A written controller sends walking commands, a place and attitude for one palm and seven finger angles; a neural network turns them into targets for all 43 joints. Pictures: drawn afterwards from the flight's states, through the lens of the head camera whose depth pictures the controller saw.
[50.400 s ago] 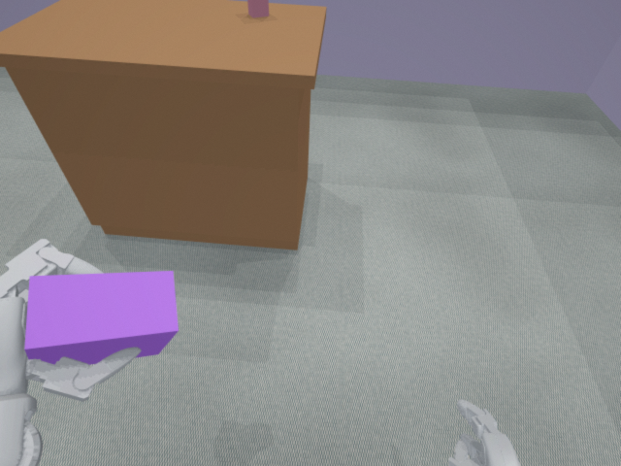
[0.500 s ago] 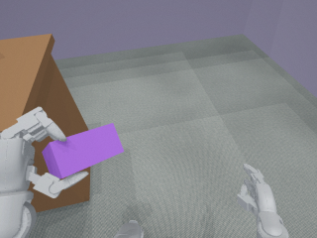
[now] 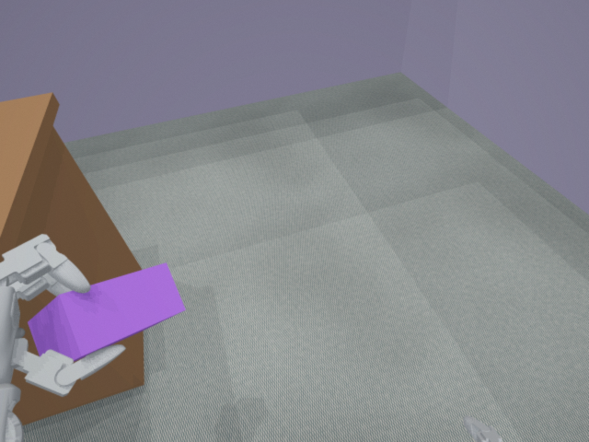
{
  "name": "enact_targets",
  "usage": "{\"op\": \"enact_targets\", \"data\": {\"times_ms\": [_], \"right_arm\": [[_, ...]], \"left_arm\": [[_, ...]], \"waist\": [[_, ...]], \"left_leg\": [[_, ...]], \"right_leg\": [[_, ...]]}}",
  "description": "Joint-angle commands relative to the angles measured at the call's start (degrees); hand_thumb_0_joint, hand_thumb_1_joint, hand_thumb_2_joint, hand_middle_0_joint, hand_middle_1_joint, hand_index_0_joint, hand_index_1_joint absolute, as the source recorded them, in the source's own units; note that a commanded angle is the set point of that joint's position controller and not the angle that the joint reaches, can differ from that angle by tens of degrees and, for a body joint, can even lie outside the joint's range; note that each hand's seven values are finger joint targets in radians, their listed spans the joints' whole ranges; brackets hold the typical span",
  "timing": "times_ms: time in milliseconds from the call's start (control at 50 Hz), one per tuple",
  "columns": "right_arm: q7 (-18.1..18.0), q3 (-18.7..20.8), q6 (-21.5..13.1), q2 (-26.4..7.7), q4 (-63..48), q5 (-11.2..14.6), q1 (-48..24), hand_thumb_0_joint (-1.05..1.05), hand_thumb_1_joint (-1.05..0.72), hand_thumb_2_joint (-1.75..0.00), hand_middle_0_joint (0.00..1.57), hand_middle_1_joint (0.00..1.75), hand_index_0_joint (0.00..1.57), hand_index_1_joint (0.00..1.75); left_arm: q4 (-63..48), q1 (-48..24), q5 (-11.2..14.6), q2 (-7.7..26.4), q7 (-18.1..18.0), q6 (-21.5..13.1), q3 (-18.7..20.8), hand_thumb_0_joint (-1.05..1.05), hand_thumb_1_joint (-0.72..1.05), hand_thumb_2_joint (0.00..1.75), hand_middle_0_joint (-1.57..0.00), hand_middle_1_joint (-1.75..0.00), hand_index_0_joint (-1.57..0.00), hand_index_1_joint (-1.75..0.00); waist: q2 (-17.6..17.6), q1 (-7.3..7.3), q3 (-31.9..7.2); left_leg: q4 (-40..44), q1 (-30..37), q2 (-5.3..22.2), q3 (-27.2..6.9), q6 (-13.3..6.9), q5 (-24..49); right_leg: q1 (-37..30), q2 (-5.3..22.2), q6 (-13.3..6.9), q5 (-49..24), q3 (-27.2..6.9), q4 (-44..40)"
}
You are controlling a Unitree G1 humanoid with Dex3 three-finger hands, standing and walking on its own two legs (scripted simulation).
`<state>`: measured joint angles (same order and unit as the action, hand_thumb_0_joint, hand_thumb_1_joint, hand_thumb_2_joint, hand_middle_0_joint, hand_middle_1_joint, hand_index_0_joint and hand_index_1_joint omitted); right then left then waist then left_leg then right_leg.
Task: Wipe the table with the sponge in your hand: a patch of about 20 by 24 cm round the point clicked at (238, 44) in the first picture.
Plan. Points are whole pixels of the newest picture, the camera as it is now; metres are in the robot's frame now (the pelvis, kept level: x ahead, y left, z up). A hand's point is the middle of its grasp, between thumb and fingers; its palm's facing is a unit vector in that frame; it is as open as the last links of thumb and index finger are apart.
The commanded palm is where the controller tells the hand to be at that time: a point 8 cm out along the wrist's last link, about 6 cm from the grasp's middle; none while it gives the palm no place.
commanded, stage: bring the hand home and regain balance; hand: left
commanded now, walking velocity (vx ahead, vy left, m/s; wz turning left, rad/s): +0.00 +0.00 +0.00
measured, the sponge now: (124, 309) +0.24 +0.20 +0.13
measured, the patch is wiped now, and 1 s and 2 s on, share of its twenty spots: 0.85 0.85 0.85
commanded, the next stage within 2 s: come to a stop and stand still in 0.82 s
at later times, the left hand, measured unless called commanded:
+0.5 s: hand (16, 421) +0.11 +0.22 +0.18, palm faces +0.49 -0.72 -0.49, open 9.4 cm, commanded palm +0.08 +0.24 +0.18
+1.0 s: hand (32, 402) +0.13 +0.22 +0.17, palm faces +0.44 -0.75 -0.48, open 9.4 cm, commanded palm +0.07 +0.23 +0.18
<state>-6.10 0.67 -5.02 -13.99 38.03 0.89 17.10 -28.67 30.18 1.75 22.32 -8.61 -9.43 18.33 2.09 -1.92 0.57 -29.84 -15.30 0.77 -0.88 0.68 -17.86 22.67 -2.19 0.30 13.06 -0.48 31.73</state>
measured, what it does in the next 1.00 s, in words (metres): steps on the spot: left foot, then right foot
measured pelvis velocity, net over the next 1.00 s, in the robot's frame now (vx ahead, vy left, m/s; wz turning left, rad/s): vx -0.08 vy -0.05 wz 0.03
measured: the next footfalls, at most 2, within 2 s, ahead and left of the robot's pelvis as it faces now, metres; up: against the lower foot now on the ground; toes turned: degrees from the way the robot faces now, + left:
left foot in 0.30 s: -0.04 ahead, +0.06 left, +0.00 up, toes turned +1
right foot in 0.50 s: +0.00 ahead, -0.14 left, +0.00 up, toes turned -2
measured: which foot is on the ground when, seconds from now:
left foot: down 0.00-0.06, up 0.08-0.28, down 0.30-1.00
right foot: down 0.00-0.30, up 0.32-0.48, down 0.50-1.00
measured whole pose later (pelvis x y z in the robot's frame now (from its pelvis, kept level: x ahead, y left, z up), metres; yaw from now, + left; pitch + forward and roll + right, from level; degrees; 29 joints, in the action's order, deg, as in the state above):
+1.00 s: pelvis -0.08 -0.05 +0.00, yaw +2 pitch +0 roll +0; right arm -4.6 2.0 -6.9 -13.5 36.9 0.8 13.7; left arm -18.0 19.7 0.2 23.3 -5.3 -10.0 21.1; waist 2.7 3.0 0.9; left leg -33.6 -16.4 1.2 -0.7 0.0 -15.3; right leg 16.9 -2.5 -1.7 10.9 0.4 28.0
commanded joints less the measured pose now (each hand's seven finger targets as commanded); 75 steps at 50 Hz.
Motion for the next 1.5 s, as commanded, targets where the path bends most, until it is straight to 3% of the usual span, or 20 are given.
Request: {"op": "enact_targets", "data": {"times_ms": [0,80,180,240,280,340,440,480,520,560,660,700,740,920,940,960,1020,1140,1280,1480], "right_arm": [[-0.2,2.3,-3.3,-5.4,-9.5,0.6,-8.8,0.00,-0.90,-0.90,0.20,0.30,0.20,0.30],[0.6,2.3,-2.7,-4.5,-7.7,0.4,-8.6,0.00,-0.90,-0.90,0.20,0.30,0.20,0.30],[0.3,1.7,-1.6,-4.5,-9.3,-0.2,-9.5,0.00,-0.90,-0.90,0.20,0.30,0.20,0.30],[0.4,1.1,-1.7,-5.6,-11.2,-1.2,-8.7,0.00,-0.90,-0.90,0.20,0.30,0.20,0.30],[0.9,1.2,-3.1,-5.7,-13.0,-1.3,-9.5,0.00,-0.90,-0.90,0.20,0.30,0.20,0.30],[1.9,2.1,-4.2,-4.1,-11.4,0.0,-10.8,0.00,-0.90,-0.90,0.20,0.30,0.20,0.30],[0.8,1.4,-3.5,-4.9,-10.7,0.9,-10.6,0.00,-0.90,-0.90,0.20,0.30,0.20,0.30],[1.2,2.4,-3.3,-5.1,-9.6,0.9,-11.2,0.00,-0.90,-0.90,0.20,0.30,0.20,0.30],[1.2,1.5,-4.0,-4.4,-9.0,0.4,-11.9,0.00,-0.90,-0.90,0.20,0.30,0.20,0.30],[1.5,2.5,-4.5,-5.2,-10.1,0.6,-10.7,0.00,-0.90,-0.90,0.20,0.30,0.20,0.30],[1.0,1.6,-3.3,-4.8,-11.6,-0.7,-12.9,0.00,-0.90,-0.90,0.20,0.30,0.20,0.30],[0.8,1.4,-3.0,-5.1,-12.2,-0.2,-12.6,0.00,-0.90,-0.90,0.20,0.30,0.20,0.30],[0.6,1.4,-2.8,-4.5,-11.8,0.6,-12.4,0.00,-0.90,-0.90,0.20,0.30,0.20,0.30],[1.4,2.2,-3.5,-4.9,-10.8,0.8,-10.6,0.00,-0.90,-0.90,0.20,0.30,0.20,0.30],[1.9,3.6,-6.2,-5.4,-10.1,-1.9,-1.9,0.00,-0.90,-0.90,0.20,0.30,0.20,0.30],[2.4,1.5,-7.6,0.1,-9.4,-0.4,-8.2,0.00,-0.90,-0.90,0.20,0.30,0.20,0.30],[4.4,1.4,-7.7,-2.8,-12.5,0.5,-9.4,0.00,-0.90,-0.90,0.20,0.30,0.20,0.30],[7.1,1.5,-8.9,-4.3,-14.6,0.1,-10.7,0.00,-0.90,-0.90,0.20,0.30,0.20,0.30],[6.4,1.1,-8.0,-3.4,-15.1,-0.6,-9.1,0.00,-0.90,-0.90,0.20,0.30,0.20,0.30],[6.9,1.0,-5.5,-4.2,-14.4,-0.9,-8.2,0.00,-0.90,-0.90,0.20,0.30,0.20,0.30]], "left_arm": [[-1.0,-4.5,0.8,7.3,-1.4,-2.5,8.6,0.00,0.10,1.30,-1.20,-1.60,-1.20,-1.60],[1.7,-10.7,0.9,5.9,0.4,-1.4,5.0,0.00,0.10,1.30,-1.20,-1.60,-1.20,-1.60],[-1.2,-15.7,0.7,8.5,-0.1,-0.1,5.0,0.00,0.10,1.30,-1.20,-1.60,-1.20,-1.60],[-12.0,-16.0,0.4,10.3,-1.0,-1.7,6.5,0.00,0.10,1.30,-1.20,-1.60,-1.20,-1.60],[-18.3,-15.7,0.0,12.7,-2.3,-2.5,9.7,0.00,0.10,1.30,-1.20,-1.60,-1.20,-1.60],[-14.2,-5.6,1.1,9.7,-1.6,-1.1,10.0,0.00,0.10,1.30,-1.20,-1.60,-1.20,-1.60],[-2.3,-8.9,1.3,6.2,-0.8,-0.2,6.7,0.00,0.10,1.30,-1.20,-1.60,-1.20,-1.60],[1.6,-15.4,1.1,6.8,0.6,-0.1,4.4,0.00,0.10,1.30,-1.20,-1.60,-1.20,-1.60],[0.4,-22.2,1.5,7.0,0.9,-0.6,2.9,0.00,0.10,1.30,-1.20,-1.60,-1.20,-1.60],[-3.2,-17.4,1.7,6.9,0.7,-0.6,3.0,0.00,0.10,1.30,-1.20,-1.60,-1.20,-1.60],[-16.7,-8.3,1.9,10.1,-1.4,-3.3,8.5,0.00,0.10,1.30,-1.20,-1.60,-1.20,-1.60],[-18.0,-5.2,1.4,10.5,-2.1,-3.7,10.0,0.00,0.10,1.30,-1.20,-1.60,-1.20,-1.60],[-12.5,-1.5,1.3,9.4,-2.1,-2.9,10.5,0.00,0.10,1.30,-1.20,-1.60,-1.20,-1.60],[-2.2,-8.0,1.9,5.4,0.0,-1.6,4.4,0.00,0.10,1.30,-1.20,-1.60,-1.20,-1.60],[-13.4,-62.2,-5.6,52.3,0.4,-7.4,39.0,0.00,0.10,1.30,-1.20,-1.60,-1.20,-1.60],[14.5,-32.0,-1.3,17.8,3.8,-6.6,14.4,0.00,0.10,1.30,-1.20,-1.60,-1.20,-1.60],[4.2,-21.1,0.7,7.3,3.2,-8.4,5.0,0.00,0.10,1.30,-1.20,-1.60,-1.20,-1.60],[-14.8,-15.6,0.2,10.2,2.5,-10.4,7.4,0.00,0.10,1.30,-1.20,-1.60,-1.20,-1.60],[-12.9,-12.4,1.6,13.2,2.1,-10.7,14.9,0.00,0.10,1.30,-1.20,-1.60,-1.20,-1.60],[-11.3,-16.2,0.4,5.9,3.1,-7.0,4.0,0.00,0.10,1.30,-1.20,-1.60,-1.20,-1.60]], "waist": [[-1.5,2.42,-1.7],[-13.5,1.24,-4.1],[-16.1,1.11,-5.1],[-0.5,0.45,-5.2],[23.7,1.71,-1.6],[11.4,2.33,-1.8],[0.5,2.82,1.4],[-19.4,0.63,1.7],[-10.7,1.31,-1.0],[-14.0,2.36,-5.7],[1.9,2.34,-6.6],[9.8,3.49,-6.1],[11.2,2.92,-4.0],[-7.6,1.81,-4.7],[-23.8,4.84,6.2],[-21.7,3.98,-4.0],[-2.6,5.40,-4.8],[5.0,5.35,-8.5],[4.4,4.13,-8.2],[5.0,2.91,-6.5]], "left_leg": [[5.3,-12.9,2.5,-2.0,-3.6,-15.1],[-19.0,0.1,-1.9,1.8,-2.2,-7.7],[-12.6,4.5,-2.6,5.4,-3.3,-12.7],[7.3,6.2,0.4,0.5,-5.7,-13.2],[23.8,-2.4,20.1,-22.2,-12.3,-25.0],[17.9,-5.8,16.0,-10.3,-11.4,-12.0],[3.8,-12.2,7.6,0.1,-3.6,-16.7],[-19.9,-9.4,0.6,1.1,-1.6,-9.2],[-21.9,-7.1,1.7,-0.7,-1.3,-7.5],[-17.0,-5.8,1.0,-1.7,-2.0,-6.9],[8.1,6.3,3.6,-5.0,-3.6,-0.5],[14.9,2.0,10.7,-13.4,-5.9,-3.6],[17.1,-10.4,9.2,-9.8,-5.4,-17.5],[-0.3,1.7,1.6,-0.7,-2.1,2.9],[-8.7,-1.2,-1.3,4.5,-1.1,6.2],[-8.9,0.3,-5.6,0.1,-2.0,3.1],[2.9,4.4,-3.0,3.8,-0.9,1.5],[13.6,-1.0,6.0,-4.5,-3.9,5.8],[9.9,0.5,4.8,-2.1,-1.0,16.6],[8.2,9.4,7.2,-1.2,2.7,36.2]], "right_leg": [[-10.7,3.5,1.7,10.1,-4.6,-8.1],[5.6,16.0,-1.3,28.6,-21.2,-25.4],[6.0,13.9,0.2,30.3,-14.0,-25.7],[0.4,9.0,0.7,19.6,-9.4,-12.3],[4.0,1.2,3.5,7.9,-1.8,25.6],[6.4,3.0,2.5,8.0,-5.4,36.3],[-12.8,1.8,2.3,6.8,1.8,-6.2],[-1.3,15.9,-4.3,9.8,-22.8,-20.5],[-2.7,18.5,-6.9,3.2,-23.4,-20.1],[-9.1,17.0,-6.5,-1.1,-21.3,-15.6],[-3.8,8.1,-2.1,8.6,-8.8,-7.5],[-6.9,2.9,1.0,3.3,-2.7,-0.5],[-14.9,2.1,1.7,4.2,-1.0,-1.3],[-6.3,9.9,-1.6,4.7,-12.8,-16.2],[3.8,8.8,2.0,1.6,-14.5,-23.8],[-3.2,10.8,-3.2,-1.2,-13.2,-16.7],[-9.8,10.4,-2.5,-3.5,-14.2,-15.0],[-18.4,3.0,0.4,-3.1,-3.9,-2.4],[-19.0,2.7,-0.3,-14.4,-1.8,-4.0],[-11.3,1.5,-0.1,-8.4,1.4,-3.1]]}}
